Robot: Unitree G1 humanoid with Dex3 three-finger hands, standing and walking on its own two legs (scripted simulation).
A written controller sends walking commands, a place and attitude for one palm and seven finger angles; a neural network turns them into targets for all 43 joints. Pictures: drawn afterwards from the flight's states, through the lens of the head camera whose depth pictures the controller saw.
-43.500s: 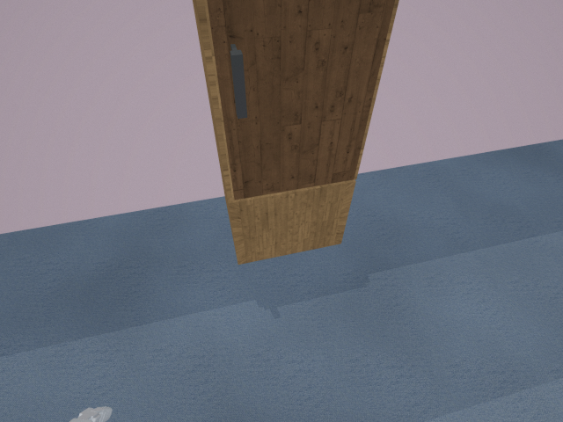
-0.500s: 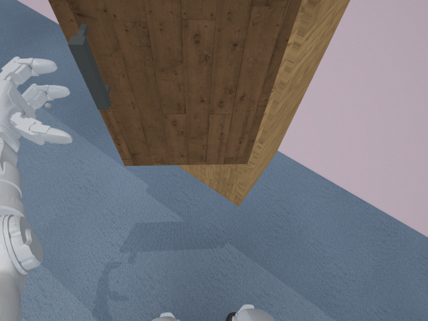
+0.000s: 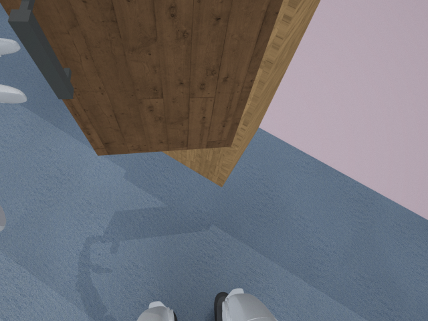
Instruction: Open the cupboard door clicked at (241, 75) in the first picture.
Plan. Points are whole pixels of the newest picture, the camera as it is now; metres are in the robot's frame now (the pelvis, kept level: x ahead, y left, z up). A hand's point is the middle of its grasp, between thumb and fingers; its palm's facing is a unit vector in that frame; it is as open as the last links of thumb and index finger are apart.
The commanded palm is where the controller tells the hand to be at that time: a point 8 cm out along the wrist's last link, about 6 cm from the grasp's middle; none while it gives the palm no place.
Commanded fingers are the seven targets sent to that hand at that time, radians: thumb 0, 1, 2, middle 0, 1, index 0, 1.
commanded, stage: move the hooked fingers beside the handle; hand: left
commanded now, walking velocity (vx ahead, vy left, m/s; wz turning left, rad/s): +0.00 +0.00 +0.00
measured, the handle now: (48, 51) +0.56 +0.23 +0.11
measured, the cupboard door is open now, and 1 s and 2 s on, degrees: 38 38 38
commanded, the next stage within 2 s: slide the fingers in behind the handle in 0.74 s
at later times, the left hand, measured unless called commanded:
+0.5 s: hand out of the picture +0.50 +0.28 +0.12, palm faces +0.02 -1.00 -0.01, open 13.9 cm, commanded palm +0.49 +0.32 +0.11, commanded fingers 0.00 -0.50 0.30 -0.30 -1.20 -0.30 -1.20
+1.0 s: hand out of the picture +0.50 +0.28 +0.12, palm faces +0.01 -1.00 +0.00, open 13.9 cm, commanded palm +0.49 +0.32 +0.11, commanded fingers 0.00 -0.50 0.30 -0.30 -1.20 -0.30 -1.20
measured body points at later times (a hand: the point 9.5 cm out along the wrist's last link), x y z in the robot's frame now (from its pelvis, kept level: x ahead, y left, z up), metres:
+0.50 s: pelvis +0.01 +0.00 +0.00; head +0.13 +0.03 +0.43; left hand +0.50 +0.33 +0.13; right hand +0.01 -0.27 -0.10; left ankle -0.03 +0.09 -0.70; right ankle +0.01 -0.12 -0.70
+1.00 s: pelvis -0.01 +0.00 +0.00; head +0.13 +0.03 +0.43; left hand +0.49 +0.34 +0.13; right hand -0.03 -0.28 -0.10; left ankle -0.03 +0.09 -0.70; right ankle +0.01 -0.12 -0.70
